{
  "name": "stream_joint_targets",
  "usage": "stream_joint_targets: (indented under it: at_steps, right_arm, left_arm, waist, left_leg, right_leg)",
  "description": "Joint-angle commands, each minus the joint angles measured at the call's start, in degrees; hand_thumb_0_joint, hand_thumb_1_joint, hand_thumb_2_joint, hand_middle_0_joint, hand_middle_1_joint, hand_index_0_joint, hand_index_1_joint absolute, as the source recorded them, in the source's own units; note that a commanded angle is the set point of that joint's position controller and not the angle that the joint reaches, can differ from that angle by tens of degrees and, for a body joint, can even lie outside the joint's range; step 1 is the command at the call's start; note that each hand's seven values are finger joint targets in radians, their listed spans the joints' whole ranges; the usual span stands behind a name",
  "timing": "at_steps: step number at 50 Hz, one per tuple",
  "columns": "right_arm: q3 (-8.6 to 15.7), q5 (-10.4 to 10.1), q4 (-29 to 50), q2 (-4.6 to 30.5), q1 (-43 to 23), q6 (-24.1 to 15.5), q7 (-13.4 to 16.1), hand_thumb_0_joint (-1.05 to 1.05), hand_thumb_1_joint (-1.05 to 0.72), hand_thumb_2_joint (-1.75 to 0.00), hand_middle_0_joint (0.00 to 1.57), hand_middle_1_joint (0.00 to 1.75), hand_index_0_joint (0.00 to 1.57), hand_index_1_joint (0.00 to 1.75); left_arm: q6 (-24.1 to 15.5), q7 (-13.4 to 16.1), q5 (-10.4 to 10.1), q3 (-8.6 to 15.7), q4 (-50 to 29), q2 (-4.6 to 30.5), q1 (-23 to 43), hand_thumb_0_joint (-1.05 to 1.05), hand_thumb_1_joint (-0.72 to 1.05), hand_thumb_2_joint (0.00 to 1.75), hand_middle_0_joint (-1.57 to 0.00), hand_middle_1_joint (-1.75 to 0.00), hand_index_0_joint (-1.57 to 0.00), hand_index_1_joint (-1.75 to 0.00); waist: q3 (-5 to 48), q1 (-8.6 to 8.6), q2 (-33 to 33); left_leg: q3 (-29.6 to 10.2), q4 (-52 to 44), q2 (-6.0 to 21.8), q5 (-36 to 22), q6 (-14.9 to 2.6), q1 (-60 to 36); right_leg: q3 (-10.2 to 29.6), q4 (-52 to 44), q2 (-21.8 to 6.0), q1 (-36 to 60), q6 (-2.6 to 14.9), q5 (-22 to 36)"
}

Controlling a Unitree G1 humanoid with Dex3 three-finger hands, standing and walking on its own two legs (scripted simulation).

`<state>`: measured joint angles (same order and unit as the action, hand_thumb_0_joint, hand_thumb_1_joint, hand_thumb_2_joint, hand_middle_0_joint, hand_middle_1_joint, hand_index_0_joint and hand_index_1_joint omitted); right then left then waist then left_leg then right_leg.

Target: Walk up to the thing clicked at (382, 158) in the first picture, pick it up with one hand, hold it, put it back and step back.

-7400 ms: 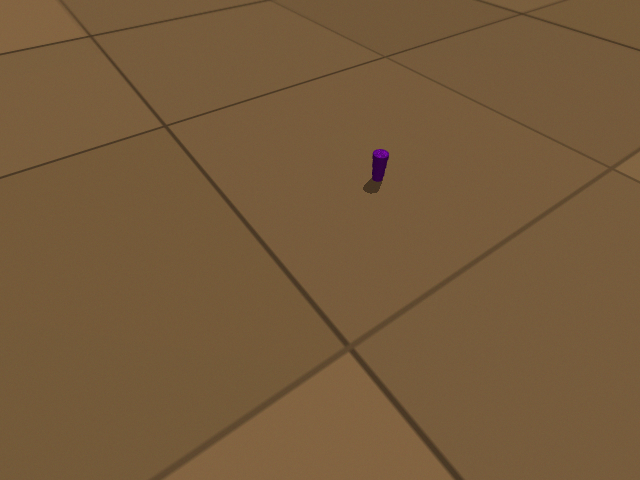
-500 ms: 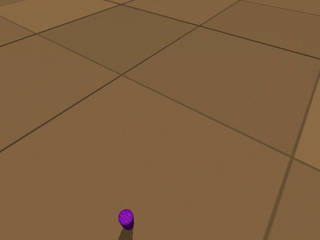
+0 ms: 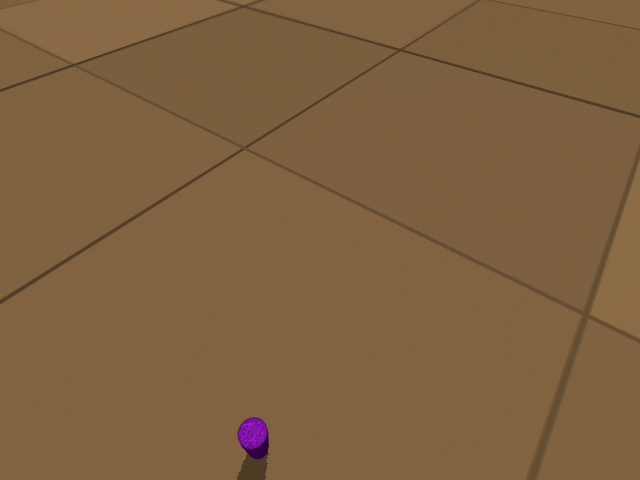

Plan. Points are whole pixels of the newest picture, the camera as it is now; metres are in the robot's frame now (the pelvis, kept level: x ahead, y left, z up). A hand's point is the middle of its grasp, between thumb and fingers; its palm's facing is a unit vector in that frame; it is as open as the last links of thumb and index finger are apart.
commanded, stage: stand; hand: left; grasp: from the side
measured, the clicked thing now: (255, 441) +0.39 +0.18 -0.71
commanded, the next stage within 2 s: go down in 0.36 s
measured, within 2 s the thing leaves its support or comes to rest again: neither
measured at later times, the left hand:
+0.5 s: hand out of the picture +0.08 +0.25 -0.16, palm faces -0.02 -0.94 -0.34, open 7.5 cm
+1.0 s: hand out of the picture +0.15 +0.27 -0.19, palm faces +0.04 -0.94 -0.33, open 16.4 cm
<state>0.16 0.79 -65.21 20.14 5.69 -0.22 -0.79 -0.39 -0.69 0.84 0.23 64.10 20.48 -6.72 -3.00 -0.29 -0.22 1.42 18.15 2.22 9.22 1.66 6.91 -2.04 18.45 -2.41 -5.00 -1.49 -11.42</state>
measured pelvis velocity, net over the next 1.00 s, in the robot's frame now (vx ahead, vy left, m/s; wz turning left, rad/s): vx -0.01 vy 0.01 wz -0.01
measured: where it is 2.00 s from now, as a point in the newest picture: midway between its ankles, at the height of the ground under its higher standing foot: outside the picture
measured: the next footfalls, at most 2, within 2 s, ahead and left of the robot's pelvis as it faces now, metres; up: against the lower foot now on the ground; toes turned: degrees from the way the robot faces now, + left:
none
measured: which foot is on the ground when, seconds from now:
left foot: down 0.00-1.00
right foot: down 0.00-1.00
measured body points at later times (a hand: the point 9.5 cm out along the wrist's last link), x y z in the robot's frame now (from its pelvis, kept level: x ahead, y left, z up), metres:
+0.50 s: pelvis +0.00 +0.00 +0.00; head +0.02 +0.00 +0.45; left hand +0.08 +0.30 -0.13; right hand +0.08 -0.30 -0.13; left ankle +0.01 +0.14 -0.75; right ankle -0.01 -0.13 -0.75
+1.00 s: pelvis -0.01 +0.01 -0.05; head +0.06 +0.01 +0.39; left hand +0.15 +0.32 -0.16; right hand +0.10 -0.26 -0.16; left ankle +0.01 +0.14 -0.75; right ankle -0.01 -0.13 -0.75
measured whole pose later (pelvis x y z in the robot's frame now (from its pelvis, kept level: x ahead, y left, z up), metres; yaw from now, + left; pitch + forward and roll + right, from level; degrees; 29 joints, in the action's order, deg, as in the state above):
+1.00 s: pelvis -0.01 +0.01 -0.05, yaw -1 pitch +11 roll -1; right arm 2.4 -0.8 -38.0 14.5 15.1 -5.0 1.4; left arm 7.0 -4.2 3.8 13.3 43.7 19.6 -6.2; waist 3.4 -2.3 -0.2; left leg 0.8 49.4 3.2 22.8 1.2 37.6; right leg -1.1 48.4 -2.3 -35.1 -1.7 -24.3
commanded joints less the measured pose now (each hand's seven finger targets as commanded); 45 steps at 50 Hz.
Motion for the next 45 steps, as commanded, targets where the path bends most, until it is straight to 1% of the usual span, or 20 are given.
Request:
stream_joint_targets:
  at_steps: [1, 6, 12, 22, 23, 24, 25, 26, 27, 28, 29, 31, 32, 34, 37, 39, 42, 43, 44, 45]
  right_arm:
    - [2.3, -0.1, 3.6, 12.5, -2.6, -1.3, 1.0, 0.00, -0.90, -0.90, 0.20, 0.30, 0.20, 0.30]
    - [2.3, -0.2, 3.9, 12.4, -2.4, -1.3, 1.0, 0.00, -0.90, -0.90, 0.20, 0.30, 0.20, 0.30]
    - [2.2, -0.2, 3.7, 12.3, -2.5, -1.2, 1.1, 0.00, -0.90, -0.90, 0.20, 0.30, 0.20, 0.30]
    - [2.2, -0.2, 3.9, 12.1, -2.4, -1.2, 1.1, 0.00, -0.90, -0.90, 0.20, 0.30, 0.20, 0.30]
    - [2.2, -0.3, 3.8, 12.4, -2.1, -1.2, 1.1, 0.00, -0.93, -0.91, 0.21, 0.30, 0.20, 0.30]
    - [-0.3, -4.2, 19.9, 2.4, -0.2, -4.1, 2.2, 0.00, -1.01, -0.93, 0.20, 0.30, 0.20, 0.30]
    - [0.6, -4.1, 17.8, 4.9, 1.8, -4.1, 3.0, 0.00, -1.00, -0.93, 0.20, 0.30, 0.20, 0.30]
    - [1.5, -4.5, 16.6, 6.3, 5.5, -3.3, 3.6, 0.00, -1.00, -0.93, 0.20, 0.30, 0.20, 0.30]
    - [2.3, -3.9, 17.5, 6.2, 6.3, -2.8, 3.6, 0.00, -0.97, -0.92, 0.20, 0.30, 0.20, 0.30]
    - [2.7, -3.7, 19.2, 6.1, 6.6, -3.0, 3.7, 0.00, -0.98, -0.92, 0.20, 0.30, 0.20, 0.30]
    - [3.6, -3.0, 20.6, 5.9, 7.0, -3.5, 3.8, 0.00, -0.97, -0.92, 0.20, 0.30, 0.20, 0.30]
    - [4.8, -1.8, 22.6, 5.5, 9.0, -3.8, 3.2, 0.00, -0.94, -0.91, 0.20, 0.30, 0.20, 0.30]
    - [5.0, -1.9, 23.8, 5.2, 9.3, -3.9, 3.1, 0.00, -0.94, -0.91, 0.20, 0.30, 0.20, 0.30]
    - [5.1, -1.9, 25.9, 4.7, 9.0, -4.2, 3.1, 0.00, -0.92, -0.90, 0.20, 0.30, 0.20, 0.30]
    - [5.0, -2.2, 29.4, 4.3, 7.2, -4.5, 2.7, 0.00, -0.90, -0.90, 0.20, 0.30, 0.20, 0.30]
    - [5.0, -2.1, 30.6, 4.1, 7.2, -4.9, 2.5, 0.00, -0.90, -0.90, 0.20, 0.30, 0.20, 0.30]
    - [5.4, -1.8, 32.2, 3.9, 8.4, -6.0, 2.5, 0.00, -0.87, -0.89, 0.20, 0.30, 0.20, 0.30]
    - [5.4, -1.9, 32.5, 3.9, 9.0, -6.3, 2.5, 0.00, -0.87, -0.89, 0.20, 0.30, 0.20, 0.30]
    - [5.3, -1.9, 33.0, 3.7, 9.0, -6.6, 2.6, 0.00, -0.87, -0.89, 0.20, 0.30, 0.20, 0.30]
    - [5.3, -1.9, 33.8, 3.3, 8.8, -6.8, 2.7, 0.00, -0.87, -0.89, 0.20, 0.30, 0.20, 0.30]
  left_arm:
    - [-1.2, 1.0, -0.2, 2.2, -3.5, 12.2, 1.9, 0.00, 0.90, 0.90, -0.20, -0.30, -0.20, -0.30]
    - [-1.2, 1.1, -0.2, 2.2, -3.5, 12.2, 1.7, 0.00, 0.90, 0.90, -0.20, -0.30, -0.20, -0.30]
    - [-1.1, 1.1, -0.2, 2.2, -3.3, 12.3, 1.6, 0.00, 0.90, 0.90, -0.20, -0.30, -0.20, -0.30]
    - [-1.1, 1.1, -0.2, 2.2, -3.6, 12.3, 1.4, 0.00, 0.90, 0.90, -0.20, -0.30, -0.20, -0.30]
    - [-1.1, 1.1, -0.3, 2.2, -3.4, 12.1, 1.5, 0.00, 0.82, 0.82, -0.12, -0.22, -0.12, -0.22]
    - [-6.4, 1.8, -3.1, 2.4, -23.5, 2.3, 21.6, 0.00, 0.74, 0.74, -0.04, -0.14, -0.04, -0.14]
    - [-6.4, 2.5, -2.9, 4.8, -22.9, 7.8, 29.0, 0.00, 0.66, 0.66, -0.01, -0.06, -0.01, -0.06]
    - [-3.8, 2.7, -1.7, 7.0, -9.5, 10.9, 15.9, 0.00, 0.58, 0.58, -0.01, -0.05, -0.02, -0.04]
    - [-2.3, 1.9, -0.5, 8.1, -4.2, 11.3, 12.9, 0.00, 0.50, 0.50, -0.01, -0.07, -0.02, -0.06]
    - [-2.4, 1.2, 0.2, 9.1, -6.0, 12.9, 17.9, 0.00, 0.42, 0.42, -0.01, -0.08, -0.02, -0.06]
    - [-2.9, 0.8, 1.3, 10.9, -7.7, 14.8, 18.8, 0.00, 0.34, 0.34, -0.01, -0.08, -0.02, -0.07]
    - [-1.3, 0.0, 3.4, 13.7, -3.9, 13.9, 6.8, 0.00, 0.20, 0.21, -0.02, -0.09, -0.03, -0.07]
    - [-0.6, -0.4, 3.7, 13.7, -5.9, 13.0, 5.6, 0.00, 0.14, 0.20, -0.03, -0.08, -0.04, -0.07]
    - [1.3, -0.7, 3.7, 13.7, -7.5, 11.3, 5.4, 0.00, 0.03, 0.14, -0.05, -0.07, -0.06, -0.06]
    - [4.1, -1.0, 3.8, 14.7, -11.1, 11.9, 6.4, 0.00, -0.16, 0.10, -0.06, -0.06, -0.06, -0.06]
    - [4.9, -1.3, 3.7, 15.6, -13.2, 12.1, 5.2, 0.00, -0.27, 0.10, -0.06, -0.08, -0.06, -0.08]
    - [4.5, -2.3, 3.3, 15.1, -21.3, 11.1, 7.5, 0.00, -0.39, 0.06, -0.07, -0.08, -0.07, -0.08]
    - [5.0, -2.3, 3.1, 15.8, -19.6, 10.5, 3.5, 0.00, -0.45, 0.05, -0.08, -0.08, -0.08, -0.08]
    - [5.0, -2.2, 3.2, 16.6, -22.7, 12.0, 4.4, 0.00, -0.48, 0.05, -0.08, -0.09, -0.08, -0.09]
    - [5.1, -2.4, 3.0, 16.1, -24.9, 11.2, 4.0, 0.00, -0.51, 0.04, -0.08, -0.08, -0.08, -0.08]
  waist:
    - [4.8, 0.30, 0.8]
    - [5.5, 0.32, 0.3]
    - [3.9, 0.26, 0.1]
    - [4.5, 0.21, 0.1]
    - [4.4, 0.21, 0.4]
    - [-0.7, -6.80, 1.9]
    - [3.1, -4.50, 0.7]
    - [2.9, -3.29, -0.8]
    - [3.9, -2.61, -3.2]
    - [5.6, -2.46, -3.3]
    - [10.6, -1.16, -2.2]
    - [15.2, 1.30, 1.4]
    - [16.3, 1.73, 1.8]
    - [16.0, 1.14, 2.5]
    - [14.4, 0.19, 0.9]
    - [14.3, 0.65, 1.8]
    - [16.5, -0.43, 2.9]
    - [17.4, -0.77, 2.5]
    - [17.8, -0.51, 2.2]
    - [18.0, -0.61, 3.3]
  left_leg:
    - [-4.8, -1.8, 6.0, -8.7, -2.13, -1.6]
    - [-4.7, -1.4, 6.1, -10.3, -2.32, -2.6]
    - [-4.6, -1.8, 5.8, -8.0, -1.92, -2.3]
    - [-4.6, -1.7, 5.8, -8.9, -2.01, -2.3]
    - [-4.7, -1.7, 5.8, -8.2, -2.18, -2.1]
    - [2.5, 2.0, -2.3, 0.7, -2.11, 5.1]
    - [1.9, 2.8, -2.5, 1.4, -2.18, 4.4]
    - [1.9, 3.4, -2.2, 0.7, -2.08, 5.0]
    - [1.7, 5.6, -2.4, 0.0, -2.35, 7.2]
    - [1.4, 7.6, -2.3, -0.9, -2.52, 8.3]
    - [1.3, 8.9, -2.2, -2.5, -2.33, 7.7]
    - [1.6, 11.8, -3.1, -5.2, -1.78, 10.2]
    - [1.6, 12.2, -3.1, -6.5, -1.63, 10.3]
    - [1.4, 12.9, -3.1, -7.5, -1.48, 10.8]
    - [0.7, 15.0, -2.7, -5.2, -1.70, 14.1]
    - [0.9, 17.3, -2.4, -4.2, -1.52, 16.5]
    - [0.3, 21.3, -1.7, -3.9, -1.44, 18.2]
    - [0.1, 22.6, -1.5, -4.2, -1.48, 18.7]
    - [-0.1, 23.5, -1.4, -3.4, -1.55, 20.0]
    - [-0.1, 24.3, -1.3, -2.2, -1.49, 20.9]
  right_leg:
    - [4.5, -3.1, -6.0, -0.2, 2.09, 8.0]
    - [4.3, -2.8, -6.0, -0.3, 2.07, 9.4]
    - [4.4, -3.5, -5.8, -1.4, 2.04, 6.7]
    - [4.3, -3.1, -5.8, -0.8, 2.13, 8.7]
    - [4.6, -3.5, -6.0, -0.3, 2.07, 8.1]
    - [1.1, 0.6, 1.9, -13.9, 1.45, 4.5]
    - [0.4, 1.1, 1.5, -10.7, 1.45, 3.1]
    - [-0.3, 1.9, 2.0, -10.4, 1.72, 2.5]
    - [-0.5, 3.2, 2.1, -11.5, 1.79, 2.5]
    - [-0.5, 5.1, 2.1, -12.3, 1.70, 3.6]
    - [-0.3, 7.1, 2.0, -11.2, 1.80, 5.3]
    - [0.0, 10.2, 1.6, -10.3, 2.21, 7.0]
    - [0.1, 11.3, 1.8, -10.2, 2.32, 8.0]
    - [0.0, 11.6, 2.1, -11.3, 2.22, 8.4]
    - [-0.5, 12.8, 2.4, -14.4, 2.22, 5.6]
    - [-0.5, 15.5, 2.5, -17.2, 2.29, 4.1]
    - [-0.8, 20.0, 2.7, -21.2, 2.25, 3.5]
    - [-0.8, 21.4, 2.8, -22.0, 2.19, 3.8]
    - [-0.7, 22.4, 2.8, -23.0, 2.09, 3.0]
    - [-0.4, 23.1, 2.6, -24.3, 2.13, 2.0]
